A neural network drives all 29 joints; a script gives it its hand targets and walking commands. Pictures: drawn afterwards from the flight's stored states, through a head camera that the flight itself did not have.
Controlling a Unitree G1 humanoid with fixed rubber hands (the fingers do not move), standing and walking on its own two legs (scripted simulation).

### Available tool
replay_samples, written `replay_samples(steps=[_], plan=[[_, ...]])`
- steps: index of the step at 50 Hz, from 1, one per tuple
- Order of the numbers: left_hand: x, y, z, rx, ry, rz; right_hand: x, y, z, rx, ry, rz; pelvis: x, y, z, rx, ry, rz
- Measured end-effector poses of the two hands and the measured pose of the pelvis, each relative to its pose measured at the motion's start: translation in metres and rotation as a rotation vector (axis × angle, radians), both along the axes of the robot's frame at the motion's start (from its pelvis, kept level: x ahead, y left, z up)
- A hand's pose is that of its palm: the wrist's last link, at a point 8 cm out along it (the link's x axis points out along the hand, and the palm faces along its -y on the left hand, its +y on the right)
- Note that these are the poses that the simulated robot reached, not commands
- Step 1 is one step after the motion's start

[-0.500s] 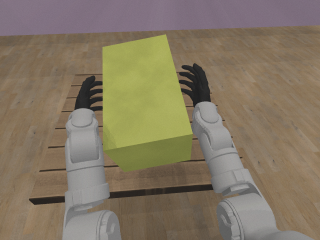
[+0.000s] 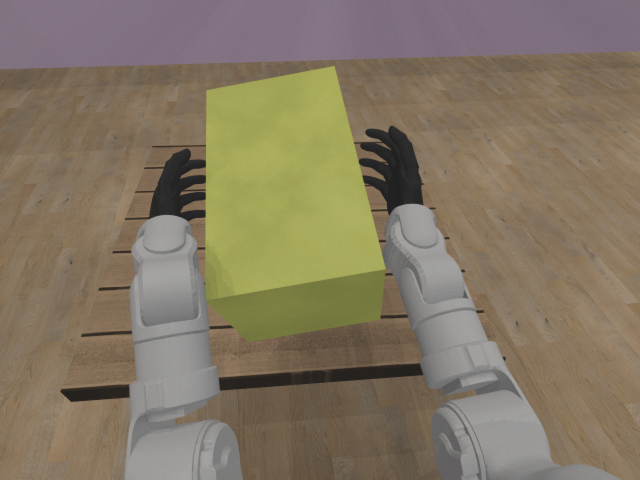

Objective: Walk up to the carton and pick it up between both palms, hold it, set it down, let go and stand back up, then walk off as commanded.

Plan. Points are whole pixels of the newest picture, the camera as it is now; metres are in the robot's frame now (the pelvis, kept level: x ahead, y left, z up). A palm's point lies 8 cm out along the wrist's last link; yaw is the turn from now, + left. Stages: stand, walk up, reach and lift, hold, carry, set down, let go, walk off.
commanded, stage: hold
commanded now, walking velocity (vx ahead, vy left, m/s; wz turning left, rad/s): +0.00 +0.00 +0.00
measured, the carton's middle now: (291, 202) +0.42 -0.01 +0.14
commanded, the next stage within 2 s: none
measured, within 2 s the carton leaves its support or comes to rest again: neither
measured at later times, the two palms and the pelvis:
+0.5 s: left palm (176, 215) +0.36 +0.13 +0.18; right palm (408, 193) +0.36 -0.14 +0.20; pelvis +0.01 +0.00 +0.00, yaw +0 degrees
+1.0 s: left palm (176, 208) +0.37 +0.13 +0.18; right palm (404, 188) +0.37 -0.14 +0.19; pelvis +0.01 +0.00 +0.00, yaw +0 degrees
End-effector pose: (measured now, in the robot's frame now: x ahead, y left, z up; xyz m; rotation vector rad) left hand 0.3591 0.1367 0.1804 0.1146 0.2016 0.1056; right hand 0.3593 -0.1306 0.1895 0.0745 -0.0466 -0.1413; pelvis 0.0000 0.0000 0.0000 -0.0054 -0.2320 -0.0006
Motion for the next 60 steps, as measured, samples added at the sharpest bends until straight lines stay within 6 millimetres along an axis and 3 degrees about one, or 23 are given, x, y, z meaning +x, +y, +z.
replay_samples(steps=[12, 27, 38, 45, 60], plan=[[0.011, -0.002, 0.0, -0.006, 0.006, 0.0, 0.013, -0.002, 0.003, -0.017, 0.009, 0.007, 0.004, -0.006, 0.001, 0.001, 0.018, 0.002], [0.001, -0.004, 0.003, 0.008, -0.013, -0.023, -0.003, -0.004, 0.005, 0.0, -0.017, -0.009, 0.01, -0.002, -0.001, -0.005, -0.025, -0.004], [0.002, 0.004, -0.004, -0.012, 0.019, -0.003, 0.004, 0.004, -0.002, -0.018, 0.022, 0.008, -0.003, 0.0, 0.0, 0.003, 0.012, 0.005], [0.007, -0.002, 0.002, -0.012, -0.007, 0.0, 0.007, -0.001, 0.007, -0.016, -0.004, -0.002, 0.001, -0.002, 0.0, 0.0, 0.018, 0.006], [0.009, -0.005, -0.001, 0.017, 0.003, -0.017, 0.008, -0.005, 0.0, -0.002, 0.008, -0.002, 0.012, -0.003, 0.0, -0.005, -0.007, -0.004]])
